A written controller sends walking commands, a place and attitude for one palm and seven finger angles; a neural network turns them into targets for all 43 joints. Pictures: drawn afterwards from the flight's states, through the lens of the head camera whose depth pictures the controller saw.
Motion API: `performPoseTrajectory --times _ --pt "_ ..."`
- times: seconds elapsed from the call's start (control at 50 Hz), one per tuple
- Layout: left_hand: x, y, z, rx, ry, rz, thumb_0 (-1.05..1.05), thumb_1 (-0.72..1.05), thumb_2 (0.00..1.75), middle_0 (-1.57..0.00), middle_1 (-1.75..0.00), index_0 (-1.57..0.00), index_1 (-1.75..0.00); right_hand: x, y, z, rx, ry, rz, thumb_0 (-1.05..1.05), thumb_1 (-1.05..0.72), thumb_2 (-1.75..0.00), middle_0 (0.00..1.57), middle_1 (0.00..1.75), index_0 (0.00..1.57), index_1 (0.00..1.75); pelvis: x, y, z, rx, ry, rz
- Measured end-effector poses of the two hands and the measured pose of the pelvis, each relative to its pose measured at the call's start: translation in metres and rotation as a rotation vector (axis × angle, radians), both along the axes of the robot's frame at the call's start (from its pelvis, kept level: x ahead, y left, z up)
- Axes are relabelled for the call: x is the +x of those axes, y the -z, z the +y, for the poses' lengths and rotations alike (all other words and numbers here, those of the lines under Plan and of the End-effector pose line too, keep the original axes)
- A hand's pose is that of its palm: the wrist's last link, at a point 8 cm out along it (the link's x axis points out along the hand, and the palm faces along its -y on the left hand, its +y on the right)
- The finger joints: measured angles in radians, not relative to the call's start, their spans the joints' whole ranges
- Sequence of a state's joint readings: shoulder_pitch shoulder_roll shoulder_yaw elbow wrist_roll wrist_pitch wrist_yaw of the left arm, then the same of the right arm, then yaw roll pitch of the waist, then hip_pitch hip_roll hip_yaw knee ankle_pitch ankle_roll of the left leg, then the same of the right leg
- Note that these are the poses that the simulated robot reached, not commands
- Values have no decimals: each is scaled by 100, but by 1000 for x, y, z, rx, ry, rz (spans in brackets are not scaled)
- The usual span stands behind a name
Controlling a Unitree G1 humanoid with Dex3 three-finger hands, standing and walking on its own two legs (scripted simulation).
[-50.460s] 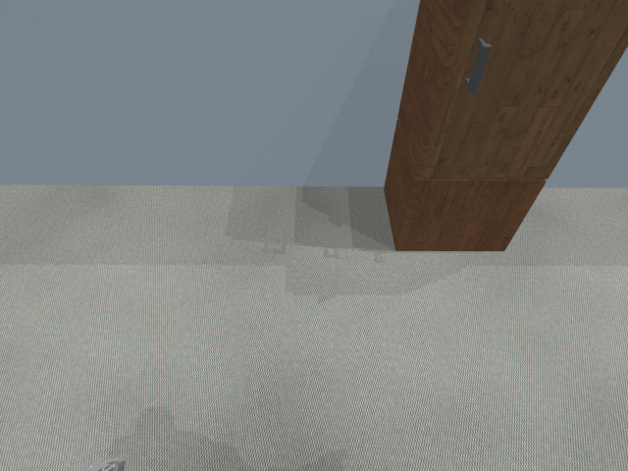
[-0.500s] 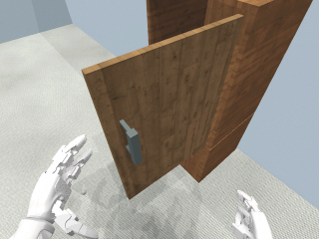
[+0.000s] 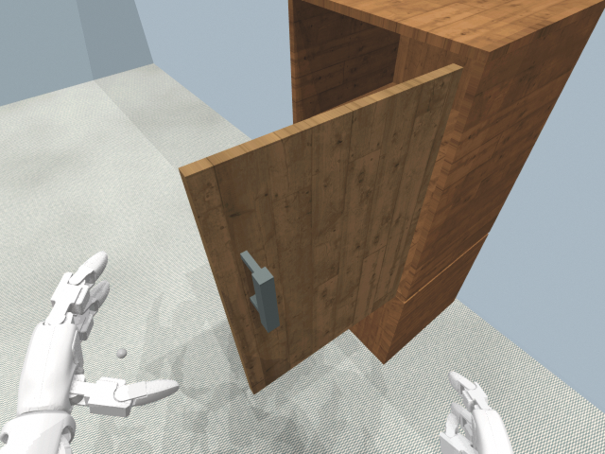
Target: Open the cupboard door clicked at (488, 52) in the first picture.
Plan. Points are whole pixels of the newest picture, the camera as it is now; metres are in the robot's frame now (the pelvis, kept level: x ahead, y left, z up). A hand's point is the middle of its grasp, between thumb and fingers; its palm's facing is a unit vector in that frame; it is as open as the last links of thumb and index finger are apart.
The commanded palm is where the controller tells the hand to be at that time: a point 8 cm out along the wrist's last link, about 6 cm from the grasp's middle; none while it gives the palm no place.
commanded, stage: draw the hand back to the body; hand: left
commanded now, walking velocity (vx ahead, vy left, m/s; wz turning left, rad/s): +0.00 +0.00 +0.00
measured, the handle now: (259, 291) +0.31 +0.10 +0.05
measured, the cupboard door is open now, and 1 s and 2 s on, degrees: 87 87 87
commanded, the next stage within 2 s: step back with the hand held close in 0.86 s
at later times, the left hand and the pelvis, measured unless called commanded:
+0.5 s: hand (81, 300) +0.21 +0.25 +0.17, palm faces +0.45 -0.79 -0.42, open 8.9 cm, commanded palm +0.17 +0.29 +0.18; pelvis +0.02 -0.01 +0.01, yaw -1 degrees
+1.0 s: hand (81, 311) +0.20 +0.25 +0.17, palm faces +0.45 -0.80 -0.40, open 7.5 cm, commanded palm +0.16 +0.28 +0.19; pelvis +0.01 -0.02 +0.02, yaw -1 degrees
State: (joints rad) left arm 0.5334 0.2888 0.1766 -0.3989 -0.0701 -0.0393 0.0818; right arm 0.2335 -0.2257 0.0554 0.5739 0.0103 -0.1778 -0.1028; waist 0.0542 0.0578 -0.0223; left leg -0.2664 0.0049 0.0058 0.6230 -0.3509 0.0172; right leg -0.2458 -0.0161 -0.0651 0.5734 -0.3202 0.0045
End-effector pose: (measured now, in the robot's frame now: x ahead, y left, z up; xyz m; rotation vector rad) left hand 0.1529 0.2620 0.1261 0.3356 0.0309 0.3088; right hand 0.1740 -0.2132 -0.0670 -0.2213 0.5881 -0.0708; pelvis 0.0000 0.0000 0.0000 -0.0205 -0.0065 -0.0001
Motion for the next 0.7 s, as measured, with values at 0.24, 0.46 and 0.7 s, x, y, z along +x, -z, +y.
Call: performPoseTrajectory --times 0.24,0.46,0.7 --pt "11 -31 13 99 -81 -51 0 18 59 -19 -30 -18 -30 16 2 -1 13 -14 64 1 -90 -90 20 30 20 30 17 -11 -2 13 7 -33" --pt "19 -55 22 153 -121 -115 1 56 75 -20 -30 -20 -30 32 -3 -10 20 -6 60 1 -90 -90 20 30 20 30 24 -14 -9 13 16 -45" --pt "17 -55 19 141 -135 -121 2 84 88 -21 -30 -21 -30 25 -1 -21 17 12 87 1 -90 -90 20 30 20 30 21 -15 -15 14 18 -54"
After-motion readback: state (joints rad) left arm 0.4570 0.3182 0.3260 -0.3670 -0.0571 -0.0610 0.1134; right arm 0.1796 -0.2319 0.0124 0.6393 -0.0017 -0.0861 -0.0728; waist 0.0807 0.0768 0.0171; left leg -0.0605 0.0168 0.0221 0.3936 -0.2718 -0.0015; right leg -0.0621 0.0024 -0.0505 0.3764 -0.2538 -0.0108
